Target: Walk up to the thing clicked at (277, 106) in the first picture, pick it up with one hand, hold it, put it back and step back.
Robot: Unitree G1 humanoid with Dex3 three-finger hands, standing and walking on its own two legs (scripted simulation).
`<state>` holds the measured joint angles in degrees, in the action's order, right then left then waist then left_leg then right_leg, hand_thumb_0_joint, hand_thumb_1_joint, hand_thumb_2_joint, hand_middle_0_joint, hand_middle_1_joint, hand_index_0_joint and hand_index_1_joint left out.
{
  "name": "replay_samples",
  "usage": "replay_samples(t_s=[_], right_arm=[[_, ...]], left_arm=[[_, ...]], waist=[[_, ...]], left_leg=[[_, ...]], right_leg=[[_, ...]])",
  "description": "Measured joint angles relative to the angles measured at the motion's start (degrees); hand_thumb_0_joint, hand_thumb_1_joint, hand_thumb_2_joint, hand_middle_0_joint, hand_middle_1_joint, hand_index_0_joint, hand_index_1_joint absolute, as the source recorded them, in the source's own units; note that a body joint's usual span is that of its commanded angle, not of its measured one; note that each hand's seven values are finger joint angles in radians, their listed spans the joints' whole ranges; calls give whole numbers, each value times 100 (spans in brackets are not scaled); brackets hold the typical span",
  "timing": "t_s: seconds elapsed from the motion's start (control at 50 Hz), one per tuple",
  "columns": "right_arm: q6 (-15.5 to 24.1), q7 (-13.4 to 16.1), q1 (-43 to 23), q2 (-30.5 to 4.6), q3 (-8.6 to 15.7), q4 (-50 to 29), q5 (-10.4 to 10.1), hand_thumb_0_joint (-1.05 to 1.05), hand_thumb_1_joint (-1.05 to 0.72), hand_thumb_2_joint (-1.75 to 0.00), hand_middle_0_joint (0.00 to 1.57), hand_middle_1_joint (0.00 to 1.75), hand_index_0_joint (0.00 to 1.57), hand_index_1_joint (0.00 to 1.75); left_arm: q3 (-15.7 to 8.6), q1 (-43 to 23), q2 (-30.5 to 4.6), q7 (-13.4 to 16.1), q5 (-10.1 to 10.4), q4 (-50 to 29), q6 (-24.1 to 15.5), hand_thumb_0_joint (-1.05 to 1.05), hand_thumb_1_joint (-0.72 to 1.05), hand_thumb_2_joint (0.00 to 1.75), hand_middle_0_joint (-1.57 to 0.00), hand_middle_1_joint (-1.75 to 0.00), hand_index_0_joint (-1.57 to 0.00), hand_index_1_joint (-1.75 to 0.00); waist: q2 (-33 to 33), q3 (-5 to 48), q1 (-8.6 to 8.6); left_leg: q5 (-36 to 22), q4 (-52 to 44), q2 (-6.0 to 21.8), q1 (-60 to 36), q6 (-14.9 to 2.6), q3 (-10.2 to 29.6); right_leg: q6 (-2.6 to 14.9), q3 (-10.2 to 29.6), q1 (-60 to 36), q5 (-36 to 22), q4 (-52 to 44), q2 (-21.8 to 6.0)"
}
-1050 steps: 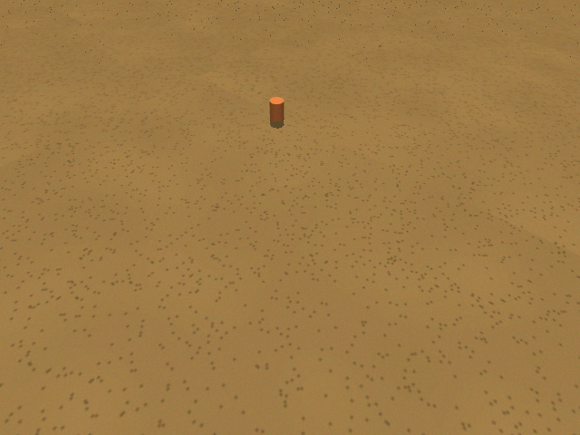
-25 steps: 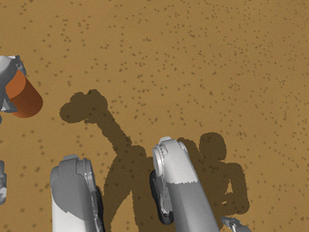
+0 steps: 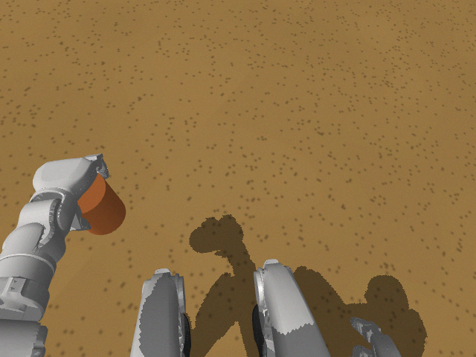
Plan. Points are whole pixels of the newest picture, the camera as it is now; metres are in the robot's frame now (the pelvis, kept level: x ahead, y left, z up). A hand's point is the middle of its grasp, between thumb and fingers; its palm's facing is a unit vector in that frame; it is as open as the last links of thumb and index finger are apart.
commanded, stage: lift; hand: left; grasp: from above
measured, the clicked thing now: (93, 204) +0.42 +0.25 -0.13
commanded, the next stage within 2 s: hold in 0.82 s
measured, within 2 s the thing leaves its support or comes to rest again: neither
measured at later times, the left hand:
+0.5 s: hand (46, 195) +0.37 +0.23 +0.06, palm faces -0.47 -0.07 -0.88, open 11.5 cm
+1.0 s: hand (23, 159) +0.38 +0.23 +0.13, palm faces -0.46 -0.09 -0.88, open 11.5 cm
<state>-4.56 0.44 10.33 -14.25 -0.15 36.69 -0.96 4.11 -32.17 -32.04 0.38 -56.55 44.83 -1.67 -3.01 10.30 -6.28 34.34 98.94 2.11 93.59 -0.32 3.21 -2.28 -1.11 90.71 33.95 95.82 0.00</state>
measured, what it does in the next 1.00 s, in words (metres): rises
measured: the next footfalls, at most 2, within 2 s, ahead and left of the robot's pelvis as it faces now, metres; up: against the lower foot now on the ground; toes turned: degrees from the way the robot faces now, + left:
none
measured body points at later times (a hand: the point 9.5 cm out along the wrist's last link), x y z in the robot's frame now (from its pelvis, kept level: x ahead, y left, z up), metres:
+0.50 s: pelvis +0.03 +0.00 +0.14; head +0.11 +0.00 +0.59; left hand +0.39 +0.23 +0.11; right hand +0.11 -0.27 +0.02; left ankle +0.08 +0.12 -0.51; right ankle +0.08 -0.14 -0.51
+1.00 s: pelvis +0.07 +0.00 +0.20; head +0.12 +0.00 +0.65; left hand +0.40 +0.23 +0.18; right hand +0.17 -0.27 +0.08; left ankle +0.08 +0.12 -0.51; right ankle +0.08 -0.14 -0.51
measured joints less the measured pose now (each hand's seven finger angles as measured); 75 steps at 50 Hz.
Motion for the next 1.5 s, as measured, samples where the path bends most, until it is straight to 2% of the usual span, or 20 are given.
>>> replay_samples(t_s=[0.12, 0.28, 0.4, 0.52, 0.66, 0.86, 1.12, 1.38, 1.5], right_arm=[[81, 125, 99, 52, 33, 133, -67, 1, -91, -90, 20, 30, 20, 30], [320, 248, 325, 40, 69, 306, -120, 1, -91, -90, 20, 30, 20, 30], [470, 296, 492, -13, 153, 434, -115, 1, -91, -90, 20, 30, 20, 30], [552, 301, 542, -38, 197, 540, -102, 1, -91, -90, 20, 30, 20, 30], [552, 266, 509, -18, 217, 587, -91, 1, -91, -90, 20, 30, 20, 30], [496, 228, 494, -7, 271, 567, -97, 1, -91, -90, 20, 30, 20, 30], [387, 195, 434, -53, 320, 510, -111, 1, -91, -89, 20, 30, 20, 30], [289, 153, 441, -91, 331, 331, -161, 1, -91, -89, 20, 30, 20, 30], [250, 165, 398, -88, 298, 282, -180, 1, -91, -89, 20, 30, 20, 30]], left_arm=[[109, 472, 267, 145, -16, -125, 17, 1, -25, 83, -47, -96, -42, -95], [274, 706, 463, 339, -71, 284, 93, 1, -25, 84, -47, -96, -43, -95], [390, 900, 649, 485, -60, 424, 92, 1, -25, 84, -47, -96, -43, -95], [506, 1013, 816, 673, -145, 484, 101, 1, -25, 84, -47, -96, -43, -95], [513, 1016, 944, 839, -115, 480, 251, 1, -25, 84, -47, -95, -43, -94], [563, 1145, 1004, 608, 33, 431, 399, 1, -26, 84, -48, -95, -44, -94], [638, 1440, 1000, 477, -177, 81, 279, 1, -26, 83, -49, -93, -45, -92], [670, 1541, 938, 93, -77, -193, 263, 1, -25, 83, -49, -93, -45, -92], [696, 1665, 968, -13, -120, -388, 196, 1, -25, 83, -48, -93, -45, -92]], waist=[[8, -48, 54], [47, -148, 85], [52, -227, 133], [72, -355, 181], [93, -498, 238], [91, -531, 292], [130, -610, 386], [53, -658, 452], [48, -719, 512]], left_leg=[[-169, -907, 22, -1176, 19, -80], [-476, -2099, 44, -2548, 43, -161], [-674, -2841, 44, -3345, 48, -205], [-836, -3485, 37, -4039, 51, -272], [-1016, -4184, 27, -4768, 52, -345], [-1195, -4976, 12, -5627, 51, -400], [-1359, -5608, -33, -6349, 36, -453], [-1534, -6029, -47, -6835, 29, -515], [-1630, -6177, -56, -6967, 36, -535]], right_leg=[[22, 37, -1134, -183, -880, 2], [55, 70, -2466, -503, -2049, 9], [63, 86, -3252, -707, -2788, 4], [65, 130, -3915, -869, -3403, -7], [66, 179, -4608, -1048, -4070, -20], [63, 208, -5452, -1232, -4854, -37], [47, 242, -6155, -1392, -5463, -81], [45, 294, -6600, -1562, -5843, -92], [56, 313, -6700, -1633, -5934, -99]])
